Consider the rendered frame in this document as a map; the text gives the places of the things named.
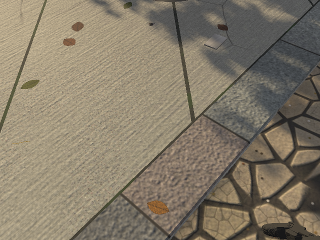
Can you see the right robot hand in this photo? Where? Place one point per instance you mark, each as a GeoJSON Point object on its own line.
{"type": "Point", "coordinates": [289, 231]}

